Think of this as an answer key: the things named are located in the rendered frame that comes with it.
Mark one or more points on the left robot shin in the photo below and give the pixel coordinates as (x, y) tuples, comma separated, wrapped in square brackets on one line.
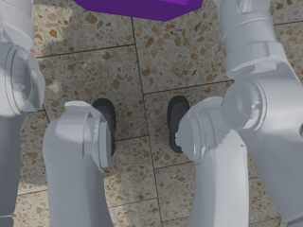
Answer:
[(74, 106)]

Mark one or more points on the robot right forearm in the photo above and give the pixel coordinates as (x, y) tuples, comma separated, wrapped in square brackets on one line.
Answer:
[(250, 41)]

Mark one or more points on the left robot thigh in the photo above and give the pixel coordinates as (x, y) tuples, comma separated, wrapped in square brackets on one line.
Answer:
[(75, 177)]

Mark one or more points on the right robot upper arm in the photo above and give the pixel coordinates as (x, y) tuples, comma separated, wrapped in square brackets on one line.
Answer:
[(267, 113)]

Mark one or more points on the carton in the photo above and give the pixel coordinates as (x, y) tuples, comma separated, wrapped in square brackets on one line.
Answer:
[(158, 10)]

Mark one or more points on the left robot upper arm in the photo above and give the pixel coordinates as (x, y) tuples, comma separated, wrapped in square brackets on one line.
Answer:
[(22, 90)]

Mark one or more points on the robot left forearm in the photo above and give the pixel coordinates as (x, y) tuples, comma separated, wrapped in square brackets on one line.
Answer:
[(16, 26)]

